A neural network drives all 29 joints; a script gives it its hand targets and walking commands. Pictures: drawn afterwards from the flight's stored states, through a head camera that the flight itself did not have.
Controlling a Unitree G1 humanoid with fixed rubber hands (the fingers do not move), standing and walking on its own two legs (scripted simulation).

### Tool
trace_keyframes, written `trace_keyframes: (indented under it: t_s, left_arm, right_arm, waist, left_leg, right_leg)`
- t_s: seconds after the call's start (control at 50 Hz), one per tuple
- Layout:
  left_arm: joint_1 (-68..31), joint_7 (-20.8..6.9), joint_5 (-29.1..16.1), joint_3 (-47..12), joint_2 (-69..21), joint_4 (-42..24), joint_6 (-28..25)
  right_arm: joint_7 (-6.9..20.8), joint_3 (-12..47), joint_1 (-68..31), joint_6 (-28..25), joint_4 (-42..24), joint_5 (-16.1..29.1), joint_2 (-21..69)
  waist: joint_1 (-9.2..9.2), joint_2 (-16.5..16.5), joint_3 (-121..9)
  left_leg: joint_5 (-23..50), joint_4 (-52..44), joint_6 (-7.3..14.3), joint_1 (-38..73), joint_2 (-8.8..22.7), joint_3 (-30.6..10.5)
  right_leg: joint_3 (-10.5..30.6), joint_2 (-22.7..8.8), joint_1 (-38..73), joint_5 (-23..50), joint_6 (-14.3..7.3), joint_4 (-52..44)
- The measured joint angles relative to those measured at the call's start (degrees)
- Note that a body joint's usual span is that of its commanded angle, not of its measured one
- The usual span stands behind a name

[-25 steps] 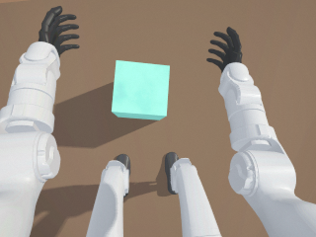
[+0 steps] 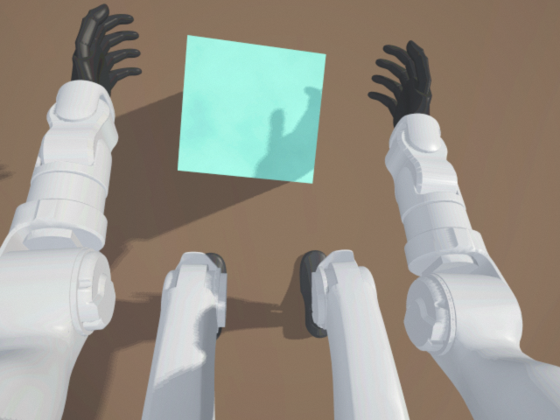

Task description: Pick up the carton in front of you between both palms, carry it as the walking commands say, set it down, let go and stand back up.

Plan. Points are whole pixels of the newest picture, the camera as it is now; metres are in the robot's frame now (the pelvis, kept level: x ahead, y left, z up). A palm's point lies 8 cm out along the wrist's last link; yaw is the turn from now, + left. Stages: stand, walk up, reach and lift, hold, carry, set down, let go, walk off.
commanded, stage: reach and lift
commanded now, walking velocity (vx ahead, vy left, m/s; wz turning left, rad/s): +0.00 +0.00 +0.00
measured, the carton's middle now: (250, 124) +0.49 +0.04 -0.39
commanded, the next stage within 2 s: none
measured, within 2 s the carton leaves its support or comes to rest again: leaves its support in 1.24 s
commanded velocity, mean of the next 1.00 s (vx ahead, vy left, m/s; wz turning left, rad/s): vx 0.00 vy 0.00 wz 0.00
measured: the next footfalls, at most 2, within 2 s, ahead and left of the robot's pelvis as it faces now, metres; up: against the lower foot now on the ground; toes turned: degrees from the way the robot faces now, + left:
none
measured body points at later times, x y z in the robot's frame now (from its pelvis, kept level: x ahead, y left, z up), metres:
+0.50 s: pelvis -0.04 +0.00 -0.14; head +0.34 +0.03 +0.10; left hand +0.51 +0.22 -0.34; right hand +0.50 -0.16 -0.33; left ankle +0.07 +0.12 -0.48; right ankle +0.08 -0.13 -0.48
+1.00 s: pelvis -0.04 +0.00 -0.14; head +0.33 +0.03 +0.10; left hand +0.52 +0.18 -0.33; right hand +0.51 -0.12 -0.32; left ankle +0.07 +0.12 -0.48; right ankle +0.08 -0.13 -0.48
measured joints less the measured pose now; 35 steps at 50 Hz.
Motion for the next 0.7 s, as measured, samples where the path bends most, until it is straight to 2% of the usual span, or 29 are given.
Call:
trace_keyframes:
  t_s: [0.08, 0.16, 0.26, 0.4, 0.6, 0.7]
  left_arm:
    - [-2.02, 0.53, -4.17, -3.56, 2.80, -1.18, 0.72]
    - [-5.87, 0.72, -6.39, -5.65, 4.65, 0.45, 1.84]
    - [-12.25, 0.70, -7.20, -6.93, 5.88, 6.53, 2.13]
    - [-18.87, 1.11, -7.78, -8.80, 6.73, 13.25, 0.52]
    - [-19.24, 3.02, -11.29, -12.61, 6.69, 11.91, -1.28]
    - [-18.65, 3.16, -11.21, -12.68, 5.39, 12.09, -1.41]
  right_arm:
    - [-1.43, 3.59, -1.92, 1.21, -1.56, 3.82, -1.89]
    - [-2.36, 5.13, -5.36, 2.73, -0.66, 5.95, -3.24]
    - [-2.42, 5.26, -11.63, 3.16, 4.92, 6.59, -4.01]
    - [-1.64, 5.65, -18.89, 1.21, 12.88, 7.00, -5.02]
    - [-1.71, 9.87, -20.79, -1.18, 14.34, 11.07, -7.52]
    - [-1.71, 10.03, -19.32, -1.56, 14.18, 10.76, -6.68]
  waist:
    - [0.04, -0.39, 3.88]
    - [0.05, -0.67, 7.70]
    - [-0.11, -0.92, 12.65]
    - [-0.05, -1.41, 20.11]
    - [0.32, -1.56, 25.35]
    - [0.57, -1.47, 22.81]
  left_leg:
    - [-1.24, 7.90, -0.38, -4.68, -0.18, -0.22]
    - [-1.20, 13.99, -0.90, -7.93, -0.36, -0.38]
    - [-0.63, 19.33, -0.91, -10.39, -0.36, -0.33]
    - [-0.57, 25.06, -0.54, -12.44, -0.03, -0.12]
    - [-3.70, 30.81, 0.59, -11.73, 1.22, 0.93]
    - [-4.28, 31.32, 0.34, -12.48, 1.03, 0.85]
  right_leg:
    - [-0.19, 0.47, -4.81, -1.18, 0.07, 8.06]
    - [-0.38, 0.77, -8.04, -1.23, 0.22, 14.17]
    - [-0.46, 1.04, -10.44, -0.71, 0.56, 19.45]
    - [-0.54, 1.30, -12.27, -0.58, 1.11, 24.87]
    - [-0.24, 1.19, -11.65, -3.40, 1.45, 30.46]
    - [-0.34, 0.97, -12.45, -4.10, 1.23, 31.15]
